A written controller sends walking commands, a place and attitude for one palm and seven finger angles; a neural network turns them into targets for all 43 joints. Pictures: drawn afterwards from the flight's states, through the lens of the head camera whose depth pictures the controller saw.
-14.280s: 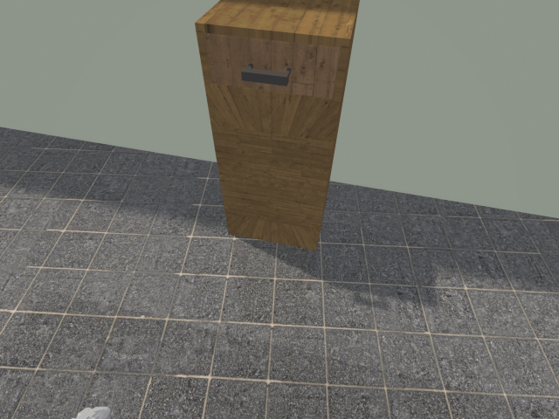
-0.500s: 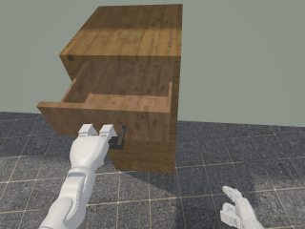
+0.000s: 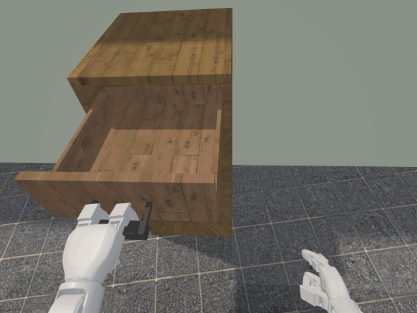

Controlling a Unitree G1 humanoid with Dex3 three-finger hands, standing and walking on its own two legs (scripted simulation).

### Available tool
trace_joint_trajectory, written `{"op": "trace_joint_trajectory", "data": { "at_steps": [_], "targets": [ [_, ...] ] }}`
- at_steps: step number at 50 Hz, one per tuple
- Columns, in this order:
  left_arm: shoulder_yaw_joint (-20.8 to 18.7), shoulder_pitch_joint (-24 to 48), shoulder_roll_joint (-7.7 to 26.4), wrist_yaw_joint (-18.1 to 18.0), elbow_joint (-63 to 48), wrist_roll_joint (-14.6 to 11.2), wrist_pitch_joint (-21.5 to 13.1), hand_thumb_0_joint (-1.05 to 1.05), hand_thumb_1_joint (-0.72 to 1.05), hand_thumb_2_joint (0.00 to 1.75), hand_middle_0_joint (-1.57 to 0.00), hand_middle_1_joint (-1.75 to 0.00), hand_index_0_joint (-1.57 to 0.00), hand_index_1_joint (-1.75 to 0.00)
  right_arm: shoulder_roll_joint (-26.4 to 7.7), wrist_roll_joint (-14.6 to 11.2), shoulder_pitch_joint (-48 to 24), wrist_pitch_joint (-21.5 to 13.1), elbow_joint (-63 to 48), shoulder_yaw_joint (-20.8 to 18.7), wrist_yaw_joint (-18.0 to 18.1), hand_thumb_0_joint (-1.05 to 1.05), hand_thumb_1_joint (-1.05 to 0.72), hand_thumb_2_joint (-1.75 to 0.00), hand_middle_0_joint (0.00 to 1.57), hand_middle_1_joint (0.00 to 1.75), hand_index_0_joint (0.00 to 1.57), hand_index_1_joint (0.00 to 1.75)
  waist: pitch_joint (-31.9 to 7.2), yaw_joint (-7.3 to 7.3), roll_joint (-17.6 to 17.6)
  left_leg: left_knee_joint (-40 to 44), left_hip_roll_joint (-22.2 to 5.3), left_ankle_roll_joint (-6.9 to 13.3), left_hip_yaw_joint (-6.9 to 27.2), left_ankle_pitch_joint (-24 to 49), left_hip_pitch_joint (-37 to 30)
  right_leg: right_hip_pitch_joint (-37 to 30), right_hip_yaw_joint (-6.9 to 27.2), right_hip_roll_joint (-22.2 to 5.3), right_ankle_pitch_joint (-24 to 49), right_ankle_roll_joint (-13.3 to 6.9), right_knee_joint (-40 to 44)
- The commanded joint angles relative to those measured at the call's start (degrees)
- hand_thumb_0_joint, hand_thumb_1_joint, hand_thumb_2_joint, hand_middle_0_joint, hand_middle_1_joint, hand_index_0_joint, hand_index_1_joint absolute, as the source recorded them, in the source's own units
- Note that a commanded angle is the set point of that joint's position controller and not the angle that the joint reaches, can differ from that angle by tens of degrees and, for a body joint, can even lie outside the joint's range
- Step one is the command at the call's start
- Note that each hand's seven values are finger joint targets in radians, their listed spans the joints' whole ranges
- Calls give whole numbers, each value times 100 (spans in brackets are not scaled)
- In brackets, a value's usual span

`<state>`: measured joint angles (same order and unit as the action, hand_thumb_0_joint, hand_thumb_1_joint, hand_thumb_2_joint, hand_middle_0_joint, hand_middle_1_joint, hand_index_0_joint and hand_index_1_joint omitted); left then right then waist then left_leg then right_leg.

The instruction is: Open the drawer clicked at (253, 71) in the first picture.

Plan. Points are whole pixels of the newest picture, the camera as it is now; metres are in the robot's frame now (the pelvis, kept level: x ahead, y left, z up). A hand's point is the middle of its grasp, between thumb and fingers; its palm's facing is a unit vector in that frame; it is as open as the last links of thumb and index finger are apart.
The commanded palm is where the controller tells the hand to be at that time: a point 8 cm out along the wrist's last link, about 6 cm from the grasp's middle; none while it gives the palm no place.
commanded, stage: pull the drawer open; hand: left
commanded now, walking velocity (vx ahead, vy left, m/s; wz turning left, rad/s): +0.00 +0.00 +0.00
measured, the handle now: (117, 217) +0.27 +0.21 +0.06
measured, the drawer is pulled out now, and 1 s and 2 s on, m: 0.30 0.30 0.30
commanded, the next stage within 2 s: open the thumb to release the handle in 0.08 s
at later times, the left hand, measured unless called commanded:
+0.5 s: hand (110, 250) +0.21 +0.21 +0.04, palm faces +0.08 -0.12 -0.99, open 8.4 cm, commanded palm +0.18 +0.21 +0.09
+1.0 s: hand (111, 250) +0.21 +0.20 +0.04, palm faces +0.09 -0.11 -0.99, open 13.8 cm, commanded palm +0.19 +0.20 +0.09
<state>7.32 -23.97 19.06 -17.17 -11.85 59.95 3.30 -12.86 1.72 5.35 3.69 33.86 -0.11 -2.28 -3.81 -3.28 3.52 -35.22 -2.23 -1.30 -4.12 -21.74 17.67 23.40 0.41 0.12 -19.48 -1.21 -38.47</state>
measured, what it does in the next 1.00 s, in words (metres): stands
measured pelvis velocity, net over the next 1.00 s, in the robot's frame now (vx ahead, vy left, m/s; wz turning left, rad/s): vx -0.02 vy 0.00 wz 0.04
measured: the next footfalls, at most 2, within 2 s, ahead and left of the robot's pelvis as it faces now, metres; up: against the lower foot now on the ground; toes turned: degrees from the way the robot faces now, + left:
none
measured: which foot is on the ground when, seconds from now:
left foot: down 0.00-1.00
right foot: down 0.00-1.00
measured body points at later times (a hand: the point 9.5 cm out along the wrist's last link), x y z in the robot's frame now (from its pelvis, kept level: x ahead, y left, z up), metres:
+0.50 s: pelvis +0.00 +0.00 +0.00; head +0.02 -0.03 +0.45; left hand +0.20 +0.21 +0.09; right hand +0.22 -0.19 -0.11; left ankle -0.04 +0.13 -0.72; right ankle +0.00 -0.10 -0.72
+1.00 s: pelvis -0.02 +0.00 +0.00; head +0.00 -0.03 +0.45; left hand +0.20 +0.21 +0.09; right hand +0.20 -0.20 -0.11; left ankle -0.04 +0.13 -0.72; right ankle +0.00 -0.10 -0.72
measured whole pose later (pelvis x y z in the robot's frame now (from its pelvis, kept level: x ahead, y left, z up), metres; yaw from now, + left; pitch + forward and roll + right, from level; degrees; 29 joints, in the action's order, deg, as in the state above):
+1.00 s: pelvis -0.02 +0.00 +0.00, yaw +2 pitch +3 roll +1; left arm 11.7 -13.0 17.6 -18.2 -4.1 61.7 6.4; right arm -13.3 1.7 5.4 4.5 37.6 -0.6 0.4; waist -2.5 -5.5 3.5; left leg -35.1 -1.1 -0.9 -2.3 -20.1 18.0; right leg 22.6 -1.2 -1.1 -18.2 -0.9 -37.7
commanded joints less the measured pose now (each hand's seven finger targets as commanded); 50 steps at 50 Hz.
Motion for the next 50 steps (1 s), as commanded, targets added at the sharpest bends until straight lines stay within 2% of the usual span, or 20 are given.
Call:
{"op": "trace_joint_trajectory", "data": {
  "at_steps": [1, 4, 8, 9, 10, 14, 16, 20, 21, 24, 26, 29, 31, 34, 36, 38, 39, 41, 47, 50],
  "targets": [
    [-597, -588, 727, -354, -1535, -83, 49, 0, 90, 90, -40, -135, -40, -135, -507, -33, -877, -265, -995, -179, 27, 0, -90, -90, 20, 30, 20, 30, -870, -359, -300, 225, 373, 181, 146, 2088, 94, -978, 129, 135, 2232, -94, 422],
    [-480, -756, 586, -389, -1508, -52, 64, 0, 90, 90, -40, -135, -40, -135, -477, -17, -811, -288, -1014, -188, 0, 0, -90, -90, 20, 30, 20, 30, -875, -355, -269, 152, 358, 200, 151, 2188, 92, -883, 60, 139, 2247, -92, 316],
    [-549, -932, 671, -451, -1715, -88, 73, 0, 90, 90, -40, -135, -40, -135, -509, -42, -724, -289, -1023, -212, -41, 0, -90, -90, 20, 30, 20, 30, -1175, -338, -318, 19, 320, 191, 182, 2707, 8, -997, 102, 114, 2883, -76, 185],
    [-863, 745, 1060, -536, -1230, 110, 99, 0, 90, 90, -40, -135, -40, -135, -575, 10, -790, -212, -714, -198, 91, 0, -90, -90, 20, 30, 20, 30, -849, -49, -419, 19, 382, 175, 222, 2160, 143, -613, 176, 145, 2565, -91, 246],
    [-837, 761, 900, -592, -1101, 177, 129, 0, 83, 87, -40, -134, -40, -134, -506, 62, -778, -229, -808, -223, 137, 0, -90, -90, 20, 30, 20, 30, -919, -195, -326, 59, 388, 192, 235, 1964, 117, -628, 129, 130, 2262, -103, 264],
    [-431, 697, 582, -552, -1029, 47, 236, 0, 55, 75, -38, -131, -38, -131, -488, 2, -757, -301, -745, -268, 205, 0, -90, -90, 20, 30, 20, 30, -1213, -211, -324, 68, 383, 202, 216, 2250, -139, -808, 9, 120, 2394, -90, 287],
    [-640, 697, 836, -496, -912, 21, 322, 0, 41, 69, -36, -130, -36, -130, -505, -27, -816, -274, -707, -240, 243, 0, -90, -90, 20, 30, 20, 30, -1199, -231, -541, 100, 398, 192, 225, 2251, -114, -936, 38, 122, 2506, -79, 321],
    [-376, 740, 656, -365, -842, 84, 343, 0, 13, 57, -35, -127, -35, -127, -459, -18, -878, -273, -702, -166, 258, 0, -90, -90, 20, 30, 20, 30, -1032, -295, -521, 204, 411, 211, 194, 2124, -78, -969, -12, 90, 2395, -65, 378],
    [-505, 829, 801, -343, -763, 87, 346, 0, 6, 54, -34, -126, -34, -126, -472, -29, -900, -262, -663, -159, 270, 0, -90, -90, 20, 30, 20, 30, -1005, -272, -625, 222, 411, 194, 197, 2078, -81, -997, 52, 108, 2361, -72, 426],
    [-328, 935, 633, -263, -769, 103, 306, 0, -15, 45, -32, -124, -32, -124, -442, -12, -946, -252, -670, -130, 273, 0, -90, -90, 20, 30, 20, 30, -815, -287, -456, 304, 426, 200, 169, 1859, -33, -921, 19, 100, 2058, -71, 496],
    [-586, 888, 885, -243, -817, 77, 277, 0, -29, 39, -32, -122, -32, -122, -458, -17, -936, -257, -679, -137, 278, 0, -90, -90, 20, 30, 20, 30, -948, -326, -448, 342, 411, 182, 184, 1887, -98, -1042, 55, 112, 2028, -84, 536],
    [-345, 885, 607, -209, -755, 59, 211, 0, -50, 30, -30, -120, -30, -120, -418, 0, -928, -262, -672, -119, 260, 0, -90, -90, 20, 30, 20, 30, -757, -291, -477, 355, 423, 195, 179, 1825, -42, -949, 12, 97, 1998, -68, 561],
    [-552, 859, 799, -211, -805, 49, 170, 0, -50, 30, -30, -120, -30, -120, -444, -2, -940, -260, -693, -139, 262, 0, -90, -90, 20, 30, 20, 30, -818, -330, -425, 380, 415, 181, 178, 1809, -83, -997, 51, 111, 1930, -82, 610],
    [-424, 1052, 667, -223, -712, 83, 133, 0, -50, 30, -30, -120, -30, -120, -424, 11, -931, -255, -670, -147, 265, 0, -90, -90, 20, 30, 20, 30, -734, -287, -399, 395, 421, 186, 162, 1667, -16, -899, 37, 101, 1741, -80, 631],
    [-527, 1031, 781, -244, -776, 90, 137, 0, -50, 30, -30, -120, -30, -120, -451, 3, -924, -256, -701, -155, 258, 0, -90, -90, 20, 30, 20, 30, -862, -318, -387, 398, 424, 174, 175, 1735, -67, -978, 61, 110, 1778, -95, 636],
    [-377, 1087, 631, -246, -723, 79, 151, 0, -50, 30, -30, -120, -30, -120, -433, -12, -924, -251, -691, -162, 254, 0, -90, -90, 20, 30, 20, 30, -802, -297, -351, 416, 418, 183, 172, 1686, -45, -929, 20, 88, 1716, -90, 639],
    [60, 1238, 260, -220, -536, 101, 185, 0, -50, 30, -30, -120, -30, -120, -426, 8, -921, -256, -672, -155, 241, 0, -90, -90, 20, 30, 20, 30, -657, -201, -454, 398, 420, 199, 171, 1607, -10, -783, -22, 86, 1609, -73, 650],
    [-367, 1455, 706, -273, -540, 128, 202, 0, -50, 30, -30, -120, -30, -120, -479, -13, -908, -251, -642, -187, 275, 0, -90, -90, 20, 30, 20, 30, -838, -231, -460, 387, 414, 191, 170, 1611, -49, -854, 53, 117, 1600, -89, 667],
    [53, 2064, 419, -247, -274, 207, 332, 0, -50, 30, -30, -120, -30, -120, -471, -28, -913, -238, -593, -161, 313, 0, -90, -90, 20, 30, 20, 30, -838, -164, -471, 423, 417, 214, 209, 1461, -58, -743, -50, 83, 1346, -83, 661],
    [-63, 2468, 598, -208, 36, 196, 375, 0, -50, 30, -30, -120, -30, -120, -484, -56, -929, -213, -511, -157, 391, 0, -90, -90, 20, 30, 20, 30, -736, -146, -553, 485, 444, 224, 190, 1206, 15, -714, -25, 73, 1115, -62, 767]
  ]
}}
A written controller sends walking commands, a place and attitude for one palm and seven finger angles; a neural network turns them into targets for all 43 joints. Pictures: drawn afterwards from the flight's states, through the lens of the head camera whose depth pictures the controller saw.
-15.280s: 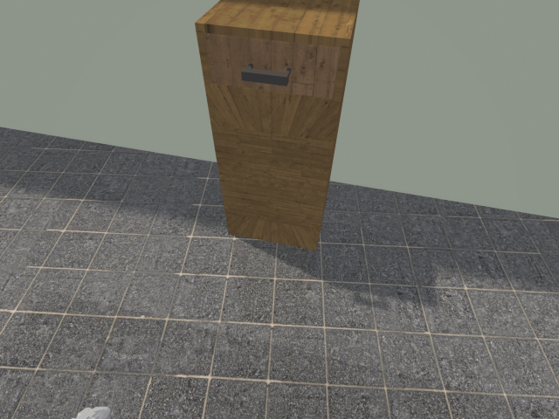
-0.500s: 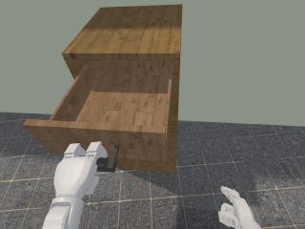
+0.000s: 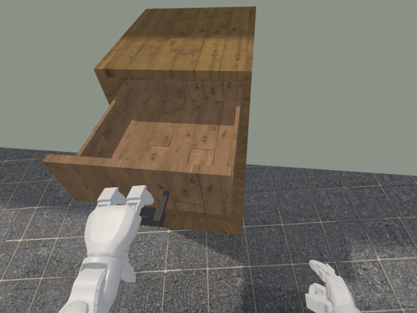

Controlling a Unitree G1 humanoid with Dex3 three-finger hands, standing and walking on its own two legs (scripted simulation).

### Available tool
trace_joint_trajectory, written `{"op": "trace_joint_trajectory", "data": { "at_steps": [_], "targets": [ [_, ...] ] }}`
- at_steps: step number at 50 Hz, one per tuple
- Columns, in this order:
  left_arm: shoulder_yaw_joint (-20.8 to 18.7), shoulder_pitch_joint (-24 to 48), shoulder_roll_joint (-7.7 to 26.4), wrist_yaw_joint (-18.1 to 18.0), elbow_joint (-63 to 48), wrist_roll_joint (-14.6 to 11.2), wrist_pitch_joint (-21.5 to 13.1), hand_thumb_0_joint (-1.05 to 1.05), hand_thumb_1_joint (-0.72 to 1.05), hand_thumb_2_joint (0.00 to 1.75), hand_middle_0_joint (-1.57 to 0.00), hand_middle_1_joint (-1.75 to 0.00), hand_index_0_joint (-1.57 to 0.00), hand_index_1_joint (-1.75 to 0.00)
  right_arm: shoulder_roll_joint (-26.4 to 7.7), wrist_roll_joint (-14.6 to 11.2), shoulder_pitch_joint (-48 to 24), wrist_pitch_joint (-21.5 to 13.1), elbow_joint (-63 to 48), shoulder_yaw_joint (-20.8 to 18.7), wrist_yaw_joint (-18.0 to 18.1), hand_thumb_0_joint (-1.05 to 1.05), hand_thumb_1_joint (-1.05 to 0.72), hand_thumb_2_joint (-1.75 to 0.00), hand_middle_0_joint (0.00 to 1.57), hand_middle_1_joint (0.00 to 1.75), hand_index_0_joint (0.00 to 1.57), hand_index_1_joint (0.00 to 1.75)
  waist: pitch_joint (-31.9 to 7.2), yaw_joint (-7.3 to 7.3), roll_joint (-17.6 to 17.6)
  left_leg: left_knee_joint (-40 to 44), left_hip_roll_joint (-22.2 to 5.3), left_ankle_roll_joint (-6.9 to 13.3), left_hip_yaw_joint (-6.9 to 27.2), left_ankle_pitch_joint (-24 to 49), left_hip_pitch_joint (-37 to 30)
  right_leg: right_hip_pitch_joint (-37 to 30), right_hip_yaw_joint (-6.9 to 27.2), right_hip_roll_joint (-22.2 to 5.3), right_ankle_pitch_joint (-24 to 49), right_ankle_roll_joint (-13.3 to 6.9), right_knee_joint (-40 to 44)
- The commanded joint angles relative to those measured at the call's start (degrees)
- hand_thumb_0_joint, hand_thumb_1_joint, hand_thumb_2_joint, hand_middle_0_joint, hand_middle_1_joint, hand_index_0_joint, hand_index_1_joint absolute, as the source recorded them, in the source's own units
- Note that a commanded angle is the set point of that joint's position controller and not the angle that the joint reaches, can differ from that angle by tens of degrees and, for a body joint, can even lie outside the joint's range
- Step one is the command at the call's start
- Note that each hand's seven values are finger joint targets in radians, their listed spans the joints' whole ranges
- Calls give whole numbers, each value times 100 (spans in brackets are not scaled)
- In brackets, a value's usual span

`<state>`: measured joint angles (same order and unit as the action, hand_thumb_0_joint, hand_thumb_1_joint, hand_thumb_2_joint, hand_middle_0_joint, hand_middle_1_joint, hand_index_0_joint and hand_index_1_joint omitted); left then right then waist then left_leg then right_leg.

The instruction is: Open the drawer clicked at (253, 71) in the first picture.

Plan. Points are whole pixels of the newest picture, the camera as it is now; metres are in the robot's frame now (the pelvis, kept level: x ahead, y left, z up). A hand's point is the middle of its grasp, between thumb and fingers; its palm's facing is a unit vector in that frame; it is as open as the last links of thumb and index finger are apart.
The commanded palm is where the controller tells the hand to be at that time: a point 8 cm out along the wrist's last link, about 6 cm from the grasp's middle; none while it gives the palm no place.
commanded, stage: lift the hand off the handle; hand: left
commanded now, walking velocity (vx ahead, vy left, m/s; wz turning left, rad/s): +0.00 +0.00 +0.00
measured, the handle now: (135, 204) +0.29 +0.19 +0.06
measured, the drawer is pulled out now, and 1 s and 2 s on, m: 0.30 0.30 0.30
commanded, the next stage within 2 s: draw the hand back to the body in 1.38 s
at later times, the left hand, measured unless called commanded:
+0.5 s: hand (122, 216) +0.25 +0.20 +0.08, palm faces +0.07 -0.10 -0.99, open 13.5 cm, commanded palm +0.22 +0.20 +0.15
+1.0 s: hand (109, 184) +0.27 +0.20 +0.16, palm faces +0.15 -0.10 -0.98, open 13.8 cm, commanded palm +0.22 +0.19 +0.22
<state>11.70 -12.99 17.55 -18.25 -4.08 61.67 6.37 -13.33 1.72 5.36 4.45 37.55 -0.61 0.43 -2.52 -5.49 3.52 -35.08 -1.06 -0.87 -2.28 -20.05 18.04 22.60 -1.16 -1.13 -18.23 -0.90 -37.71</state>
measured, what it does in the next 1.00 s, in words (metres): stands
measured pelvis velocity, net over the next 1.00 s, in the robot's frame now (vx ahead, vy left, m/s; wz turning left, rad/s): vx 0.00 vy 0.00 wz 0.01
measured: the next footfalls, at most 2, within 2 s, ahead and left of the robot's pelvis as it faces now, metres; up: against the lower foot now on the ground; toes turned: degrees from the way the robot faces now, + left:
none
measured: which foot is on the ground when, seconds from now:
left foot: down 0.00-1.00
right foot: down 0.00-1.00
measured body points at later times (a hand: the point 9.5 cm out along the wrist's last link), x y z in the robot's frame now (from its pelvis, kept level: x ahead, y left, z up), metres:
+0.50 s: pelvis -0.01 +0.00 +0.01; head +0.00 -0.04 +0.46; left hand +0.24 +0.20 +0.13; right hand +0.21 -0.20 -0.09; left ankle -0.02 +0.13 -0.72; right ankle +0.01 -0.11 -0.72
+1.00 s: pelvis +0.00 +0.00 +0.02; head -0.01 -0.05 +0.47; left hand +0.25 +0.20 +0.21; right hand +0.24 -0.18 -0.08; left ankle -0.02 +0.13 -0.72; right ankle +0.01 -0.11 -0.72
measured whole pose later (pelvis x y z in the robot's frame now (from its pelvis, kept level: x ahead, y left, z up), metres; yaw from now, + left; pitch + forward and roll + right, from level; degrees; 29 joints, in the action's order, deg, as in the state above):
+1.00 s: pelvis +0.00 +0.00 +0.02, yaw +1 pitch -3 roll +1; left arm 9.5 -0.4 25.4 0.3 -15.1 52.8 11.1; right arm -13.8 -0.6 1.1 7.4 37.7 2.7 -0.9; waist 0.2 -6.4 7.0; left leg -21.3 -0.6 -0.6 -1.7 -13.1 5.2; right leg 9.6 -1.8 -1.2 -11.9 -0.5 -24.5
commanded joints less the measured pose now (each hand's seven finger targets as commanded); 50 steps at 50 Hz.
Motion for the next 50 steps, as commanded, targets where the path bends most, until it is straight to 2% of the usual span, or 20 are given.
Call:
{"op": "trace_joint_trajectory", "data": {
  "at_steps": [1, 3, 6, 7, 9, 11, 13, 20, 26, 30, 31, 32, 37, 39, 41, 44, 46, 47, 48, 50],
  "targets": [
    [-531, 1528, 813, -77, -774, 17, 89, 0, -50, 30, -30, -120, -30, -120, -454, -65, -944, -284, -886, -111, 142, 0, -90, -90, 20, 30, 20, 30, -988, 57, -487, 484, 326, 177, 9, 1062, -103, -701, 160, 211, 973, -111, 703],
    [-396, 1703, 690, -20, -652, -46, 84, 0, -50, 30, -30, -120, -30, -120, -428, -77, -905, -288, -847, -110, 156, 0, -90, -90, 20, 30, 20, 30, -963, 92, -471, 507, 330, 185, 11, 1054, -96, -711, 134, 178, 973, -103, 724],
    [-674, 1749, 981, 45, -871, -94, 17, 0, -50, 30, -30, -120, -30, -120, -460, -67, -947, -303, -904, -110, 193, 0, -90, -90, 20, 30, 20, 30, -1200, -22, -439, 571, 331, 183, 15, 1204, -193, -974, 182, 189, 1105, -108, 743],
    [-594, 1686, 894, 62, -988, -111, 6, 0, -50, 30, -30, -120, -30, -120, -412, -60, -971, -311, -932, -86, 192, 0, -90, -90, 20, 30, 20, 30, -1260, -39, -372, 586, 334, 196, 8, 1270, -232, -1030, 142, 162, 1161, -99, 725],
    [-465, 2034, 798, 99, -1074, -168, -43, 0, -50, 30, -30, -120, -30, -120, -403, -62, -991, -317, -897, -78, 199, 0, -90, -90, 20, 30, 20, 30, -1003, 53, -280, 646, 324, 200, 28, 1209, -265, -890, 116, 167, 1069, -92, 807],
    [-840, 1918, 1179, 108, -1147, -190, -66, 0, -50, 30, -30, -120, -30, -120, -428, -63, -1000, -323, -905, -88, 217, 0, -90, -90, 20, 30, 20, 30, -1125, -31, -307, 712, 315, 186, 30, 1288, -345, -1082, 159, 195, 1091, -106, 868],
    [-619, 1942, 924, 165, -1276, -260, -90, 0, -50, 30, -30, -120, -30, -120, -378, -81, -1006, -337, -895, -81, 193, 0, -90, -90, 20, 30, 20, 30, -1088, 12, -360, 768, 306, 195, 33, 1341, -405, -1096, 141, 171, 1156, -87, 925],
    [-660, 2136, 1113, 465, -1420, -330, 103, 0, -50, 30, -30, -120, -30, -120, -426, -120, -1133, -267, -885, -14, 184, 0, -90, -90, 20, 30, 20, 30, -942, -34, -451, 1043, 310, 217, -4, 1383, -553, -1348, 115, 161, 1174, -54, 1165],
    [-928, 2274, 1439, 703, -1913, -479, 44, 0, -50, 30, -30, -120, -30, -120, -446, -153, -1259, -245, -928, 22, 179, 0, -90, -90, 20, 30, 20, 30, -1092, -90, -93, 1208, 285, 198, 44, 1661, -856, -1658, 134, 183, 1414, -79, 1280],
    [-762, 2216, 1264, 818, -2064, -568, 9, 0, -50, 30, -30, -120, -30, -120, -431, -154, -1235, -219, -902, 19, 115, 0, -90, -90, 20, 30, 20, 30, -998, -82, -227, 1318, 283, 202, 33, 1782, -915, -1730, 84, 160, 1548, -53, 1381],
    [-943, 2158, 1452, 849, -2047, -582, 44, 0, -50, 30, -30, -120, -30, -120, -451, -182, -1326, -211, -908, 34, 102, 0, -90, -90, 20, 30, 20, 30, -958, -82, -144, 1327, 258, 186, 50, 1767, -937, -1748, 134, 196, 1496, -71, 1410],
    [-716, 2167, 1226, 898, -1967, -541, 78, 0, -50, 30, -30, -120, -30, -120, -409, -158, -1287, -215, -901, 87, 73, 0, -90, -90, 20, 30, 20, 30, -934, -91, -296, 1356, 267, 208, 26, 1798, -916, -1745, 52, 149, 1475, -52, 1406],
    [-801, 2378, 1419, 1103, -2232, -576, 203, 0, -50, 30, -30, -120, -30, -120, -431, -191, -1399, -159, -913, 122, 11, 0, -90, -90, 20, 30, 20, 30, -1021, -109, -268, 1453, 251, 206, 20, 1932, -1035, -1936, 53, 149, 1600, -50, 1467],
    [-820, 2302, 1453, 1213, -2087, -656, 263, 0, -50, 30, -30, -120, -30, -120, -449, -208, -1418, -86, -862, 101, 7, 0, -90, -90, 20, 30, 20, 30, -720, -99, -306, 1526, 247, 194, 26, 1886, -1001, -1897, 37, 163, 1599, -41, 1551],
    [-1073, 2502, 1745, 1303, -2146, -698, 337, 0, -50, 30, -30, -120, -30, -120, -471, -253, -1538, -71, -898, 135, 5, 0, -90, -90, 20, 30, 20, 30, -760, -106, -205, 1563, 207, 185, 50, 1838, -1037, -1975, 106, 186, 1555, -45, 1595],
    [-798, 2529, 1519, 1512, -2045, -762, 417, 0, -50, 30, -30, -120, -30, -120, -461, -249, -1515, -14, -886, 150, -26, 0, -90, -90, 20, 30, 20, 30, -684, -100, -222, 1631, 235, 192, 17, 1855, -1025, -2011, 47, 141, 1557, -23, 1624],
    [-1088, 2721, 1841, 1618, -2256, -844, 444, 0, -50, 30, -30, -120, -30, -120, -493, -290, -1633, -14, -950, 166, -47, 0, -90, -90, 20, 30, 20, 30, -791, -108, -164, 1645, 204, 175, 52, 1846, -1046, -2106, 99, 181, 1556, -30, 1622],
    [-867, 2654, 1616, 1682, -2342, -791, 429, 0, -50, 30, -30, -120, -30, -120, -445, -250, -1577, -36, -984, 207, -91, 0, -90, -90, 20, 30, 20, 30, -1033, -164, -196, 1616, 242, 203, 26, 2042, -1102, -2229, 43, 135, 1690, -37, 1549],
    [-803, 2588, 1566, 1739, -2347, -878, 439, 0, -50, 30, -30, -120, -30, -120, -444, -278, -1575, 17, -938, 164, -103, 0, -90, -90, 20, 30, 20, 30, -841, -77, -188, 1639, 220, 185, 37, 2072, -1115, -2150, 28, 158, 1769, -32, 1593],
    [-914, 2688, 1706, 1803, -2645, -907, 416, 0, -50, 30, -30, -120, -30, -120, -489, -269, -1575, 28, -1011, 157, -141, 0, -90, -90, 20, 30, 20, 30, -979, -130, -184, 1633, 228, 191, 30, 2131, -1142, -2233, 37, 153, 1886, -21, 1576]
  ]
}}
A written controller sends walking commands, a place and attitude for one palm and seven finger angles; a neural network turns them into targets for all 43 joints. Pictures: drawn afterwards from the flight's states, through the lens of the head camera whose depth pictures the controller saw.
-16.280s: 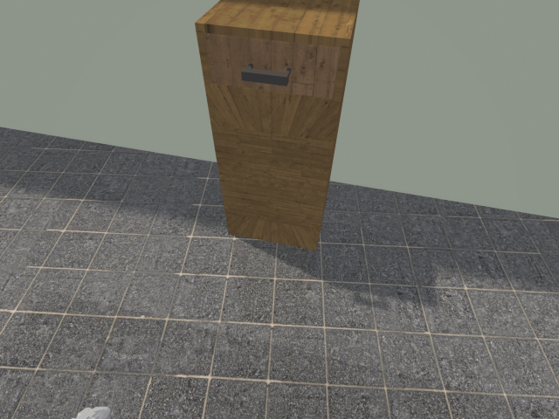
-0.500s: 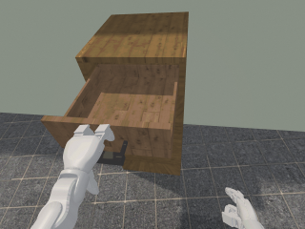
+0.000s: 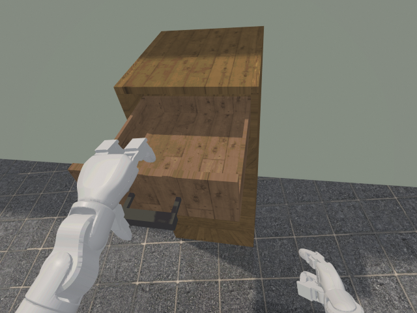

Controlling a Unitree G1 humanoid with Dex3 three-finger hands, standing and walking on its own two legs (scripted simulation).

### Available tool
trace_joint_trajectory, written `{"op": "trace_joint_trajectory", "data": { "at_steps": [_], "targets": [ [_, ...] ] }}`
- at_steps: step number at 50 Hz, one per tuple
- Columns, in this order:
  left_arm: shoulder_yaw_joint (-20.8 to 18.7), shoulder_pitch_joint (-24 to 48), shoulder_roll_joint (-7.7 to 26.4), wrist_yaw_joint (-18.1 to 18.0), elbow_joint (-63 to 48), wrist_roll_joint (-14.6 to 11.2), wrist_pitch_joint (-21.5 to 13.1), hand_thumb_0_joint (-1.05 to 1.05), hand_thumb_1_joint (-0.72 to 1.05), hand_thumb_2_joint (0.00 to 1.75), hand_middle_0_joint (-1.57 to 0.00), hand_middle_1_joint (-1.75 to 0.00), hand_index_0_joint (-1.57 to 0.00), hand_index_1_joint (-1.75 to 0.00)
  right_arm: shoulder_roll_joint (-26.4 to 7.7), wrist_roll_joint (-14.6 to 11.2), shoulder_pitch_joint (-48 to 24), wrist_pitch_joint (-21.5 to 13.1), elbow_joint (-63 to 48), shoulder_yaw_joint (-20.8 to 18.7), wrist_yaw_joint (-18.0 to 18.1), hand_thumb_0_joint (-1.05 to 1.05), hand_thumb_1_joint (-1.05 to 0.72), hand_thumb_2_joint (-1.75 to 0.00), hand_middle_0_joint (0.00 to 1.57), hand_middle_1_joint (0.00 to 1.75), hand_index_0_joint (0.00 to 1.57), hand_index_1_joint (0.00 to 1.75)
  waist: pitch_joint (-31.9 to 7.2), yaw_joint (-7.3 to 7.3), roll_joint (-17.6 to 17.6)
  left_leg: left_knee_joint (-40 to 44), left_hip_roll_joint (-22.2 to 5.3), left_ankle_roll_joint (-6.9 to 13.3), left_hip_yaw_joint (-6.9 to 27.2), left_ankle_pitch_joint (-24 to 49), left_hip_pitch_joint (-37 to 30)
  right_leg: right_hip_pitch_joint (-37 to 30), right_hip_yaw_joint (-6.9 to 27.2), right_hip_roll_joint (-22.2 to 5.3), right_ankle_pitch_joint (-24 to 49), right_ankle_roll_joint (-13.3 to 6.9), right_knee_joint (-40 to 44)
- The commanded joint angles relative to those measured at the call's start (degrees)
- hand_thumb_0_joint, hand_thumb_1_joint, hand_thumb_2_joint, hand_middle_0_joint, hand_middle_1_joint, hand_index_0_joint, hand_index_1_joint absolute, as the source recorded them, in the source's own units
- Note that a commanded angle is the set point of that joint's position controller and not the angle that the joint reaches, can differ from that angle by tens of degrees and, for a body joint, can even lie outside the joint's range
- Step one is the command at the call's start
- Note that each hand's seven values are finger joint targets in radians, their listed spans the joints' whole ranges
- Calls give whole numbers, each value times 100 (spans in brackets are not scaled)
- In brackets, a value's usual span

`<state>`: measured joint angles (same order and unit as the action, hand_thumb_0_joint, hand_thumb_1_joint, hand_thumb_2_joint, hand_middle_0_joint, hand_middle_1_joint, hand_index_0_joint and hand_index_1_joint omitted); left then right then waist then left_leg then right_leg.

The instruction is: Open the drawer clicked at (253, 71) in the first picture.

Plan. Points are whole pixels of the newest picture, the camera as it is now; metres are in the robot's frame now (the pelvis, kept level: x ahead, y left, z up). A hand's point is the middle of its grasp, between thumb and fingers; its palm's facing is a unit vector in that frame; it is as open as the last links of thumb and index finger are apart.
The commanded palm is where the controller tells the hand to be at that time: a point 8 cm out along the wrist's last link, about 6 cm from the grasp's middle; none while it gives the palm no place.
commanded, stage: lift the hand off the handle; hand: left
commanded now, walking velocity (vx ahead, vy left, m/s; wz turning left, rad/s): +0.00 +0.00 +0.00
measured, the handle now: (149, 209) +0.30 +0.19 +0.04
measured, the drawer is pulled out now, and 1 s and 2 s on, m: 0.30 0.30 0.30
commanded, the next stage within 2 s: draw the hand back to the body in 0.38 s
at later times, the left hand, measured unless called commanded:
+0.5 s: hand (128, 172) +0.28 +0.18 +0.18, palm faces +0.16 -0.10 -0.98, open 13.9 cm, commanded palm +0.23 +0.19 +0.24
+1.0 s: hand (96, 193) +0.24 +0.22 +0.17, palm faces +0.16 -0.06 -0.99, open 13.9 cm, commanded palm +0.19 +0.22 +0.23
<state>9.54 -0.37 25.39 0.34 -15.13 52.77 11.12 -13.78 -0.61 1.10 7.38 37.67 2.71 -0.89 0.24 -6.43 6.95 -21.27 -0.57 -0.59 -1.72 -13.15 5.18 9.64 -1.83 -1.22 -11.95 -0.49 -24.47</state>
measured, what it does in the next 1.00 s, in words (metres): stands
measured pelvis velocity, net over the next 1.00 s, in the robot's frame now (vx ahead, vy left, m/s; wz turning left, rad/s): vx -0.01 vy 0.00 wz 0.01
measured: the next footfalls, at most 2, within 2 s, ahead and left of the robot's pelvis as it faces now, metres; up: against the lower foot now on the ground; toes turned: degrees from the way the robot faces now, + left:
none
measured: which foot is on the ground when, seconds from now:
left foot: down 0.00-1.00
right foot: down 0.00-1.00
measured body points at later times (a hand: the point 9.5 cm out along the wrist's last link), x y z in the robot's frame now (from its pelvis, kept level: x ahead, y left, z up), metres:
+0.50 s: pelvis +0.00 +0.00 +0.00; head -0.02 -0.07 +0.44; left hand +0.27 +0.18 +0.23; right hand +0.24 -0.19 -0.10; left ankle -0.02 +0.13 -0.74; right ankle +0.02 -0.11 -0.74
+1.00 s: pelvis -0.01 +0.00 +0.00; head -0.01 -0.06 +0.44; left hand +0.22 +0.22 +0.22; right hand +0.24 -0.19 -0.10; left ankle -0.02 +0.13 -0.74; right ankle +0.02 -0.11 -0.74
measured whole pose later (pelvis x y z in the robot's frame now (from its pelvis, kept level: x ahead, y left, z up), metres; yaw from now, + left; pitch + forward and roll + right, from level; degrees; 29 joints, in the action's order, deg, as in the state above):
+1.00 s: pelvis -0.01 +0.00 +0.00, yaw +1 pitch -3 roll +1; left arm -0.3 -7.0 32.6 5.3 -24.4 45.7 8.1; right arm -15.9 -1.3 2.1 6.7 35.9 2.8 -1.1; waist 0.8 -6.5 7.8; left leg -23.2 -0.8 -1.0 -1.0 -13.6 6.3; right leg 10.3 -2.5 -1.1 -12.5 -0.8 -26.0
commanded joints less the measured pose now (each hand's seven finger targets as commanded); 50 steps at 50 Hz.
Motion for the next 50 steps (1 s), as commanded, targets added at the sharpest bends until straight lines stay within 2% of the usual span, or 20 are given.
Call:
{"op": "trace_joint_trajectory", "data": {
  "at_steps": [1, 3, 6, 8, 11, 12, 17, 21, 22, 26, 27, 31, 32, 33, 36, 37, 43, 46, 47, 50],
  "targets": [
    [-926, 1411, 1119, -24, -1611, -80, -49, 0, -50, 30, -30, -120, -30, -120, -443, -82, -1275, -293, -1084, -158, -33, 0, -90, -90, 20, 30, 20, 30, -1247, -46, -463, 238, 135, 156, 14, 1335, 185, -948, 146, 215, 1156, -69, 231],
    [-714, 1359, 896, 22, -1414, -67, -36, 0, -50, 30, -30, -120, -30, -120, -412, -67, -1183, -234, -977, -146, -79, 0, -90, -90, 20, 30, 20, 30, -982, 11, -577, 303, 138, 140, -2, 1351, 272, -843, 82, 183, 1090, -78, 275],
    [-1220, 1684, 1425, 13, -1644, -118, 23, 0, -50, 30, -30, -120, -30, -120, -472, -109, -1307, -245, -1056, -134, -102, 0, -90, -90, 20, 30, 20, 30, -1192, -78, -394, 285, 124, 137, 20, 1254, 291, -977, 169, 209, 1043, -86, 239],
    [-866, 1864, 1088, 57, -1304, -109, 98, 0, -50, 30, -30, -120, -30, -120, -423, -103, -1207, -210, -946, -121, -116, 0, -90, -90, 20, 30, 20, 30, -1013, 19, -552, 317, 139, 129, -8, 1269, 309, -825, 118, 164, 962, -83, 301],
    [-1175, 2206, 1472, 137, -1643, -213, 156, 0, -50, 30, -30, -120, -30, -120, -473, -167, -1397, -264, -1086, -130, -120, 0, -90, -90, 20, 30, 20, 30, -1309, -55, -413, 264, 134, 148, 5, 1233, 245, -957, 205, 188, 975, -76, 245],
    [-790, 2215, 1120, 203, -1500, -147, 174, 0, -50, 30, -30, -120, -30, -120, -419, -112, -1329, -291, -1078, -79, -141, 0, -90, -90, 20, 30, 20, 30, -1383, -50, -476, 228, 196, 163, -35, 1405, 213, -983, 156, 127, 1090, -77, 204],
    [-840, 1950, 1110, 461, -1137, -272, 318, 0, -50, 30, -30, -120, -30, -120, -455, -170, -1298, -217, -1098, -67, -175, 0, -90, -90, 20, 30, 20, 30, -1111, -31, -800, 236, 160, 158, -74, 1258, 383, -896, 131, 128, 1005, -44, 221],
    [-1138, 2010, 1410, 512, -1481, -357, 300, 0, -50, 30, -30, -120, -30, -120, -520, -225, -1441, -132, -1221, -86, -165, 0, -90, -90, 20, 30, 20, 30, -1147, -11, -582, 226, 113, 146, -65, 1006, 434, -852, 196, 165, 805, -30, 213],
    [-794, 2073, 1085, 531, -1305, -279, 272, 0, -50, 30, -30, -120, -30, -120, -453, -176, -1340, -165, -1212, -35, -174, 0, -90, -90, 20, 30, 20, 30, -1157, -11, -691, 221, 169, 163, -85, 1044, 460, -862, 138, 116, 746, -32, 191],
    [-1494, 2132, 1767, 360, -1491, -315, 107, 0, -50, 30, -30, -120, -30, -120, -529, -180, -1316, -194, -1177, -102, -115, 0, -90, -90, 20, 30, 20, 30, -1314, -47, -525, 176, 143, 159, -39, 967, 418, -914, 235, 160, 719, -36, 205],
    [-1243, 1983, 1463, 357, -1348, -251, 77, 0, -50, 30, -30, -120, -30, -120, -442, -121, -1226, -237, -1185, -60, -122, 0, -90, -90, 20, 30, 20, 30, -1371, -98, -670, 133, 205, 182, -65, 1142, 421, -1005, 207, 98, 868, -37, 149],
    [-1773, 1566, 1874, 259, -1795, -477, -31, 0, -50, 30, -30, -120, -30, -120, -529, -161, -1265, -245, -1193, -132, -139, 0, -90, -90, 20, 30, 20, 30, -1388, -113, -416, 83, 172, 141, -34, 1263, 382, -1043, 271, 123, 1161, -45, 126],
    [-1460, 1351, 1500, 282, -1711, -461, -25, 0, -50, 30, -30, -120, -30, -120, -447, -123, -1219, -277, -1227, -95, -160, 0, -90, -90, 20, 30, 20, 30, -1382, -121, -480, 67, 214, 167, -73, 1347, 383, -1055, 213, 81, 1218, -37, 101],
    [-1602, 1155, 1622, 278, -1545, -508, -18, 0, -50, 30, -30, -120, -30, -120, -500, -146, -1165, -225, -1094, -152, -148, 0, -90, -90, 20, 30, 20, 30, -1036, -20, -574, 123, 169, 145, -67, 1234, 437, -843, 202, 124, 1111, -19, 197],
    [-1815, 1100, 1846, 294, -1844, -599, 0, 0, -50, 30, -30, -120, -30, -120, -576, -186, -1281, -278, -1215, -142, -106, 0, -90, -90, 20, 30, 20, 30, -1072, -53, -470, 58, 164, 154, -58, 1070, 401, -777, 264, 131, 940, -3, 215],
    [-1516, 1087, 1555, 325, -1840, -520, -25, 0, -50, 30, -30, -120, -30, -120, -507, -132, -1197, -309, -1229, -101, -118, 0, -90, -90, 20, 30, 20, 30, -1182, -46, -580, 43, 207, 175, -77, 1187, 385, -848, 195, 78, 998, 0, 164],
    [-1754, 800, 1793, 307, -1921, -609, -198, 0, -50, 30, -30, -120, -30, -120, -563, -132, -1097, -338, -1153, -158, -7, 0, -90, -90, 20, 30, 20, 30, -981, 36, -528, 102, 174, 164, -22, 981, 350, -664, 125, 109, 719, 27, 264],
    [-2115, 887, 2143, 250, -2112, -699, -295, 0, -50, 30, -30, -120, -30, -120, -617, -146, -1173, -419, -1230, -128, 40, 0, -90, -90, 20, 30, 20, 30, -1038, -38, -411, 81, 147, 140, 33, 863, 354, -698, 172, 122, 650, 17, 259],
    [-1942, 748, 1915, 251, -1985, -583, -332, 0, -50, 30, -30, -120, -30, -120, -533, -72, -1068, -447, -1221, -94, 23, 0, -90, -90, 20, 30, 20, 30, -1194, -79, -524, 48, 206, 158, 4, 1032, 350, -805, 128, 64, 750, 10, 201],
    [-2214, 366, 2115, 246, -1962, -712, -326, 0, -50, 30, -30, -120, -30, -120, -609, -92, -1033, -382, -1204, -137, 44, 0, -90, -90, 20, 30, 20, 30, -954, -83, -572, 72, 182, 151, -13, 1079, 402, -758, 113, 69, 935, 38, 236]
  ]
}}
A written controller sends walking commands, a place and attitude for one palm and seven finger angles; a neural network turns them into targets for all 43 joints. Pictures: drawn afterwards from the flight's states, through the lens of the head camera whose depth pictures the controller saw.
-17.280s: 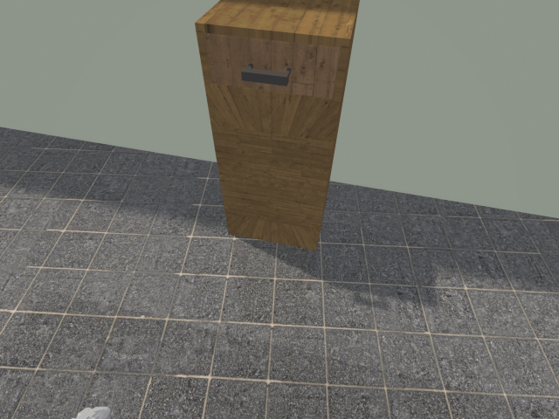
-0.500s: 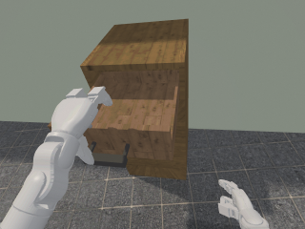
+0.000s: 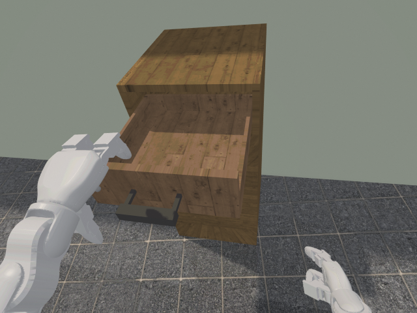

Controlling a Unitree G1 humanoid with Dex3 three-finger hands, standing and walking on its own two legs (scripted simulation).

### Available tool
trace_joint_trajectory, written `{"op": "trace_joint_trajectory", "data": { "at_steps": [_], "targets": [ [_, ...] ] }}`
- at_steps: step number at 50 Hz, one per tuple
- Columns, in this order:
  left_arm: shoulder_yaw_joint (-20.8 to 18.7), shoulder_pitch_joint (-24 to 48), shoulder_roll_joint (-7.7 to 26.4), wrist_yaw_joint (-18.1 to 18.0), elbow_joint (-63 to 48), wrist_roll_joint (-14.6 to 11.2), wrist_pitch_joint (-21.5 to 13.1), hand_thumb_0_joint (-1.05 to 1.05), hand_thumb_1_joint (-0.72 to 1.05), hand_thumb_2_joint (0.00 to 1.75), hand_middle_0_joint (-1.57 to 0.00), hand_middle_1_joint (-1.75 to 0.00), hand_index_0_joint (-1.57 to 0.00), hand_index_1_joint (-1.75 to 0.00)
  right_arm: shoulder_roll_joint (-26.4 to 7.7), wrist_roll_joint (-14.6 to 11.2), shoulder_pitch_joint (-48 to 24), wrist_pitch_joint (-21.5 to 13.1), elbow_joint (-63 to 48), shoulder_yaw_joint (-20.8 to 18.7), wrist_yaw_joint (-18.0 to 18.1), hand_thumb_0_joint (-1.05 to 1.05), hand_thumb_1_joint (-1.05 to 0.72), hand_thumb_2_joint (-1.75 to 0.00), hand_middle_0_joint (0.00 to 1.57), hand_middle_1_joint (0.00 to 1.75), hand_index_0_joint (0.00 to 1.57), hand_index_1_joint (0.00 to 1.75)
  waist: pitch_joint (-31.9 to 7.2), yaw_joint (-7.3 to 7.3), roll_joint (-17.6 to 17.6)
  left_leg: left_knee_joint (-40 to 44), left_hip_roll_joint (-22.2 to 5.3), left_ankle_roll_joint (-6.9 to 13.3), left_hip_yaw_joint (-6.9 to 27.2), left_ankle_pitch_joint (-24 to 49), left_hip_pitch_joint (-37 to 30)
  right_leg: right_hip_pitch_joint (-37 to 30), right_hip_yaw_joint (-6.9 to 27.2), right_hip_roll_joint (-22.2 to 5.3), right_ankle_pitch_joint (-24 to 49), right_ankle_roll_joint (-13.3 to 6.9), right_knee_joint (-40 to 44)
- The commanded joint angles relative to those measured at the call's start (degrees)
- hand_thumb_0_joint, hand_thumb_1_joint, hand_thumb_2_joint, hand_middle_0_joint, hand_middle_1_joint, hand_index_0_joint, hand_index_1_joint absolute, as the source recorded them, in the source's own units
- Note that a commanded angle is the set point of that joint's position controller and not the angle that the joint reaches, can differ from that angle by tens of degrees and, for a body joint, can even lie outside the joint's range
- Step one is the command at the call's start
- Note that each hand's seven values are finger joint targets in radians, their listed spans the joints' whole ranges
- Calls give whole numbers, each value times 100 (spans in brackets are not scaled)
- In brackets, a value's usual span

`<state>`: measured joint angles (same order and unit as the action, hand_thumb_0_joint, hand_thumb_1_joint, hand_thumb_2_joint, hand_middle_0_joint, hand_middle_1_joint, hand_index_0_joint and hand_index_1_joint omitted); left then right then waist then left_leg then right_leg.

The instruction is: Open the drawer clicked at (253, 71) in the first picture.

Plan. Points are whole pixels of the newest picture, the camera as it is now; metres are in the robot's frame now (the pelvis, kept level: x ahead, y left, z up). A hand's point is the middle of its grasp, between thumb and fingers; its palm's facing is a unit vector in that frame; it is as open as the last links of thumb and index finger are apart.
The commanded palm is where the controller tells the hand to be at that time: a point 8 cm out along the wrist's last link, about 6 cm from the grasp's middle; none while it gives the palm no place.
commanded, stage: draw the hand back to the body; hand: left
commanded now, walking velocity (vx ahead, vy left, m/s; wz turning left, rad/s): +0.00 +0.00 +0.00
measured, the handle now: (151, 205) +0.31 +0.19 +0.04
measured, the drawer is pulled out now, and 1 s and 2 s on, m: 0.30 0.30 0.30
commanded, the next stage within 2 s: step back with the hand held close in 1.08 s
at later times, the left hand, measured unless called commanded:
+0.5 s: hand (73, 175) +0.23 +0.23 +0.22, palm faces +0.41 -0.86 -0.32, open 12.0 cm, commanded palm +0.17 +0.27 +0.23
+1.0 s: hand (43, 190) +0.21 +0.26 +0.22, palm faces +0.50 -0.79 -0.34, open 7.9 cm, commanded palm +0.15 +0.30 +0.23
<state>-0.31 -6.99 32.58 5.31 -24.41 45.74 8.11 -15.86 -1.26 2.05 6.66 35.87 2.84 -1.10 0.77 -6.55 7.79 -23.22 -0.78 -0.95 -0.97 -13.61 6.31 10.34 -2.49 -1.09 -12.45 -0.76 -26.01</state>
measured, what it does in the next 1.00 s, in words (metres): stands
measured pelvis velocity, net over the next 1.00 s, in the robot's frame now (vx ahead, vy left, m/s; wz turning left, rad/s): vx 0.02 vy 0.02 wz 0.00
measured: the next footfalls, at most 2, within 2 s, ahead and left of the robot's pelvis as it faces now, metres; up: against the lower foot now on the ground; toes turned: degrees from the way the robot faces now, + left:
none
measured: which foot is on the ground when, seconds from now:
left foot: down 0.00-1.00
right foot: down 0.00-1.00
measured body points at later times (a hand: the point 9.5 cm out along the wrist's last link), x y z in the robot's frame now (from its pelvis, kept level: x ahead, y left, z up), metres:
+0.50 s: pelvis +0.02 +0.01 +0.00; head +0.02 +0.01 +0.45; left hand +0.21 +0.27 +0.24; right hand +0.20 -0.21 -0.08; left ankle -0.01 +0.13 -0.74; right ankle +0.02 -0.11 -0.74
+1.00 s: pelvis +0.02 +0.02 +0.00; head +0.00 +0.01 +0.45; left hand +0.17 +0.30 +0.24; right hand +0.23 -0.18 -0.07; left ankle -0.01 +0.13 -0.74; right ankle +0.02 -0.11 -0.74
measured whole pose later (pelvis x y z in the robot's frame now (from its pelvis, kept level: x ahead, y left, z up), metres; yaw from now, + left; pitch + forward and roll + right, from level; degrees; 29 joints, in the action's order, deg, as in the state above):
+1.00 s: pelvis +0.02 +0.02 +0.00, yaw +0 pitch -5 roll -1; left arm -21.3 -22.8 19.2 -6.5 -33.0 -3.2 -6.7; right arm -11.4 1.3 8.8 -7.5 36.7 2.3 3.3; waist 2.0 -5.1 2.7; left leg -24.3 -1.1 0.0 -0.8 -16.3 3.1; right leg 4.7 -2.7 -0.7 -12.4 0.4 -22.0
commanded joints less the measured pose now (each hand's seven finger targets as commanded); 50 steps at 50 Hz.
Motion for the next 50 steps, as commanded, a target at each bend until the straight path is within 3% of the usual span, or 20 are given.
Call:
{"op": "trace_joint_trajectory", "data": {
  "at_steps": [1, 2, 4, 5, 6, 7, 8, 10, 11, 12, 14, 18, 29, 34, 37, 40, 42, 44, 46, 50],
  "targets": [
    [-1448, 1059, 1575, -247, -1083, -112, -6, 0, -50, 30, -30, -120, -30, -120, -434, -83, -1228, -344, -1034, -137, 69, 0, -90, -90, 20, 30, 20, 30, -993, -43, -465, 234, 157, 151, -59, 1024, 299, -778, 238, 99, 886, 50, 401],
    [-1151, 1008, 1252, -207, -1025, -39, -6, 0, -50, 30, -30, -120, -30, -120, -352, -22, -1171, -347, -1054, -94, 47, 0, -90, -90, 20, 30, 20, 30, -1047, -66, -554, 239, 210, 167, -70, 1126, 319, -828, 157, 54, 902, 44, 350],
    [-1222, 770, 1327, -159, -912, -113, 0, 0, -50, 30, -30, -120, -30, -120, -424, -42, -1117, -291, -1007, -149, 88, 0, -90, -90, 20, 30, 20, 30, -761, -15, -617, 310, 176, 168, -93, 930, 371, -673, 122, 76, 732, 82, 434],
    [-1261, 1242, -890, -474, -1632, -4099, -827, 0, -47, 32, -30, -118, -30, -118, 129, -59, -789, -765, -1451, -142, 251, 0, -90, -90, 20, 30, 20, 30, -398, 480, -1653, 141, 27, 365, -112, 346, -146, -297, -33, 214, 376, 44, 732],
    [-1801, 650, -92, -720, -1221, -4251, -1222, 0, -43, 33, -29, -115, -29, -115, -71, 64, -789, -1083, -1110, -90, 378, 0, -90, -90, 20, 30, 20, 30, -359, 428, -1929, 115, -42, 332, -75, -40, -268, -144, 119, 251, -93, 52, 877],
    [-1940, 151, -344, -840, -1340, -4637, -1427, 0, -40, 34, -29, -113, -29, -113, -82, 108, -615, -1219, -1099, -92, 484, 0, -90, -90, 20, 30, 20, 30, -324, 336, -1893, 145, -35, 353, -145, 115, -206, -218, 62, 137, -73, 92, 966],
    [-2093, 35, -229, -938, -1580, -4783, -1598, 0, -36, 36, -29, -111, -29, -111, -101, 113, -537, -1338, -1020, -116, 528, 0, -90, -90, 20, 30, 20, 30, -446, 305, -1442, 212, -30, 301, -128, 167, -247, -345, 55, 82, -112, 94, 966],
    [-2296, 411, -90, -1129, -2077, -4809, -1876, 0, -29, 39, -29, -107, -29, -107, -88, 187, -408, -1552, -927, -143, 590, 0, -90, -90, 20, 30, 20, 30, -823, 245, -191, 264, 18, 212, -172, 430, -425, -585, 79, 40, 225, 25, 851],
    [-2436, 343, 29, -1213, -1959, -4824, -1937, 0, -26, 40, -28, -104, -28, -104, -131, 229, -327, -1632, -783, -149, 610, 0, -90, -90, 20, 30, 20, 30, -627, 247, 93, 292, 8, 168, -174, 430, -401, -557, 94, 58, 281, 2, 872],
    [-2174, 151, -378, -1224, -1741, -4826, -1963, 0, -22, 42, -28, -102, -28, -102, -32, 237, -250, -1672, -799, -129, 606, 0, -90, -90, 20, 30, 20, 30, -475, 270, -36, 343, -4, 159, -166, 515, -292, -580, 28, 40, 345, -1, 860],
    [-2158, -37, -459, -1223, -1599, -4873, -1981, 0, -15, 45, -27, -98, -27, -98, -82, 227, -186, -1703, -779, -184, 601, 0, -90, -90, 20, 30, 20, 30, -300, 279, -321, 392, -40, 164, -139, 644, -191, -635, 20, 59, 461, 6, 858],
    [-2086, -223, -561, -1200, -1794, -4867, -2079, 0, -1, 51, -26, -88, -26, -88, -137, 242, -180, -1813, -777, -248, 580, 0, -90, -90, 20, 30, 20, 30, -418, 252, -259, 326, -47, 183, -121, 1073, -242, -790, 26, 54, 912, -17, 754],
    [-2569, -1127, -325, -1209, -2083, -4911, -2036, 0, 37, 68, -24, -64, -24, -64, -237, 223, -5, -1818, -788, -371, 496, 0, -90, -90, 20, 30, 20, 30, -628, 214, -393, 175, -135, 97, -79, 2076, -204, -967, -49, 101, 1731, -9, 492],
    [-2715, -1245, -308, -1211, -1910, -4947, -1967, 0, 55, 75, -22, -52, -22, -52, -226, 205, 31, -1756, -778, -382, 511, 0, -90, -90, 20, 30, 20, 30, -518, 226, -471, 199, -151, 73, -71, 1984, -178, -874, -67, 121, 1615, -7, 537],
    [-2654, -1259, -385, -1204, -1898, -4945, -1910, 0, 65, 80, -22, -46, -22, -46, -210, 193, 16, -1736, -775, -361, 512, 0, -90, -90, 20, 30, 20, 30, -390, 245, -164, 225, -157, 42, -54, 1899, -162, -774, -70, 129, 1457, -21, 555],
    [-2739, -1084, -249, -1212, -2077, -4933, -1877, 0, 76, 84, -21, -39, -21, -39, -224, 202, 15, -1707, -833, -371, 507, 0, -90, -90, 20, 30, 20, 30, -562, 238, -507, 230, -138, 65, 12, 1803, -163, -860, -41, 128, 1460, -21, 533],
    [-2597, -1098, -401, -1209, -1957, -4941, -1833, 0, 83, 87, -21, -34, -21, -34, -211, 200, -24, -1723, -796, -346, 527, 0, -90, -90, 20, 30, 20, 30, -376, 263, -244, 256, -139, 59, -30, 1632, -138, -759, -52, 132, 1309, -25, 597],
    [-2646, -1025, -336, -1237, -1958, -4930, -1825, 0, 90, 90, -20, -30, -20, -30, -203, 213, -16, -1737, -790, -338, 534, 0, -90, -90, 20, 30, 20, 30, -380, 250, -357, 274, -131, 57, 19, 1518, -109, -774, -69, 136, 1207, -26, 589],
    [-2667, -788, -220, -1245, -2162, -4893, -1819, 0, 90, 90, -20, -30, -20, -30, -229, 209, -46, -1742, -802, -343, 536, 0, -90, -90, 20, 30, 20, 30, -399, 255, -181, 266, -120, 46, 58, 1455, -134, -757, -29, 142, 1134, -51, 603],
    [-2665, -813, -254, -1255, -2117, -4904, -1807, 0, 90, 90, -20, -30, -20, -30, -181, 217, -58, -1748, -823, -316, 533, 0, -90, -90, 20, 30, 20, 30, -431, 224, -355, 286, -98, 65, 75, 1313, -89, -798, -26, 124, 1070, -46, 591]
  ]
}}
